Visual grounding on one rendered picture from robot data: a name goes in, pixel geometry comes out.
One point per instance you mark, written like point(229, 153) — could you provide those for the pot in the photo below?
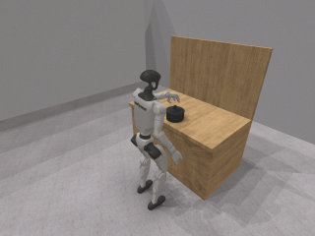
point(174, 118)

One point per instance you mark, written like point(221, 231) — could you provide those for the humanoid robot torso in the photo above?
point(144, 117)

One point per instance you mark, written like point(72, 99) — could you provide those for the robot right hand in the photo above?
point(175, 157)

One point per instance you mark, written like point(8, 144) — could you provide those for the right robot shin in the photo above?
point(158, 186)

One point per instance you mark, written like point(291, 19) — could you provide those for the robot left upper arm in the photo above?
point(136, 91)

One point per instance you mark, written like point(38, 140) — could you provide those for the table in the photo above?
point(219, 85)

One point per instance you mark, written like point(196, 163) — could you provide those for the robot right upper arm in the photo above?
point(160, 110)

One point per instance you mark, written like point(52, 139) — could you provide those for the robot left hand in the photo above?
point(173, 95)

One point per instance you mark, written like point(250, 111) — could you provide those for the right robot forearm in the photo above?
point(164, 141)

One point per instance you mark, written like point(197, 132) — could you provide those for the left robot forearm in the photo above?
point(162, 95)

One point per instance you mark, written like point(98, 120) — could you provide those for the lid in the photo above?
point(175, 112)

